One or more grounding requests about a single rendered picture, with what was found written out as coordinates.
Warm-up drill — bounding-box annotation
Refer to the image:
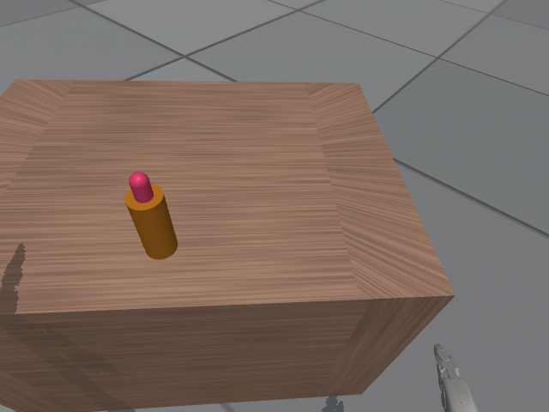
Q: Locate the bottle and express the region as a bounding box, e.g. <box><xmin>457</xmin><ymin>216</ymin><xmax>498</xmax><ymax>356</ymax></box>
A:
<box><xmin>125</xmin><ymin>172</ymin><xmax>178</xmax><ymax>260</ymax></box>

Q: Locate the right robot hand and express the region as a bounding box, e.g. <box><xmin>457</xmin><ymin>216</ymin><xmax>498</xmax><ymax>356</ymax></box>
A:
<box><xmin>434</xmin><ymin>343</ymin><xmax>479</xmax><ymax>412</ymax></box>

